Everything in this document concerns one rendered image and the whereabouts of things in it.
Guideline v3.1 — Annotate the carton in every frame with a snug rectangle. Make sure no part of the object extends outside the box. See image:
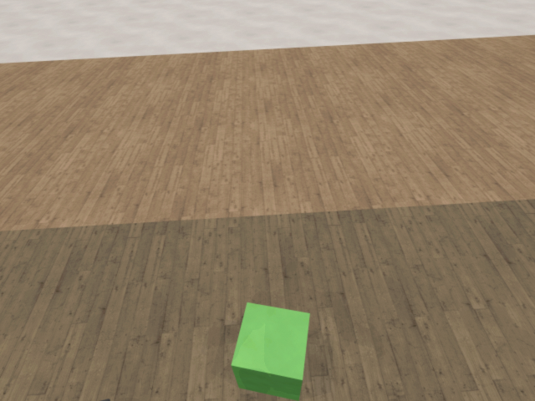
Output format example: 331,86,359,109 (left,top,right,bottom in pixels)
232,302,310,401

